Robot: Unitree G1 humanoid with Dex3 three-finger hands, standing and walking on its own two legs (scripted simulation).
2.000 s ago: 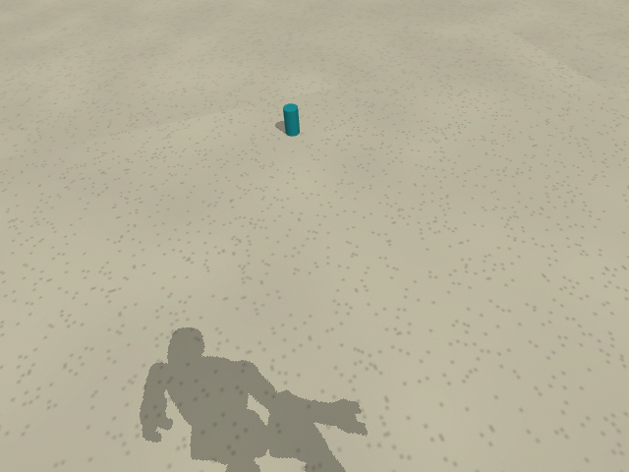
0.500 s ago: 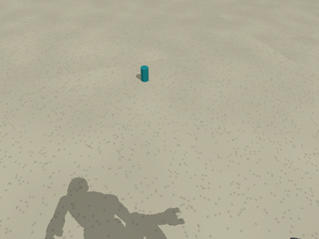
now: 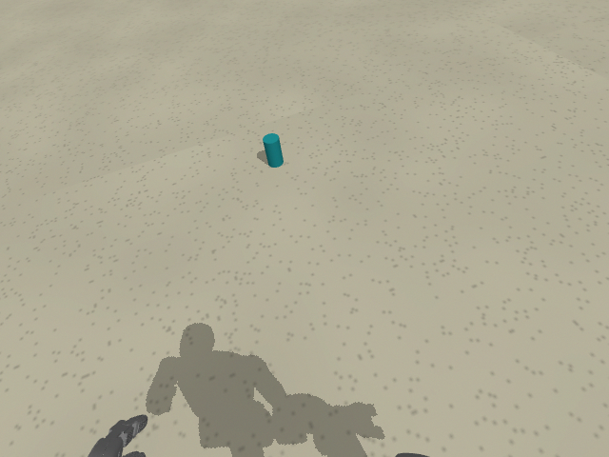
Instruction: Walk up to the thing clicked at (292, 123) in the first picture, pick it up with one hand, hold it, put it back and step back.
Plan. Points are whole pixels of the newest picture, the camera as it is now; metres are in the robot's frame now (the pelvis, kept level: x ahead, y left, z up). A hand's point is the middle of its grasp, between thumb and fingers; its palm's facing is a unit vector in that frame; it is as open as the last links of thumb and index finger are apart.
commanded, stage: walk up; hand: left
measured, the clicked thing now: (273, 150) +1.55 +0.23 -0.69
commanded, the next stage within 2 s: none
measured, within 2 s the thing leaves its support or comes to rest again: neither
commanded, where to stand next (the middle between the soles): +1.21 +0.02 m, yaw +1 degrees
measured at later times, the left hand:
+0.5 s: hand (162, 348) +0.33 +0.30 -0.15, palm faces -0.05 -0.95 -0.32, open 7.4 cm
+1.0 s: hand (208, 231) +0.57 +0.24 -0.11, palm faces +0.03 -0.92 -0.38, open 7.4 cm
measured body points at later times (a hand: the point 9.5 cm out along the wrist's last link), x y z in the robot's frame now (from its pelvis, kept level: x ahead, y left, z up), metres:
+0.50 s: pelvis +0.28 +0.03 +0.01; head +0.30 +0.05 +0.45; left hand +0.33 +0.35 -0.12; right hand +0.37 -0.29 -0.08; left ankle +0.30 +0.14 -0.73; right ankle +0.29 -0.13 -0.67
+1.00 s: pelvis +0.52 -0.03 +0.01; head +0.53 -0.05 +0.46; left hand +0.56 +0.29 -0.09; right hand +0.61 -0.35 -0.12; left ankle +0.59 +0.12 -0.68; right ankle +0.53 -0.13 -0.73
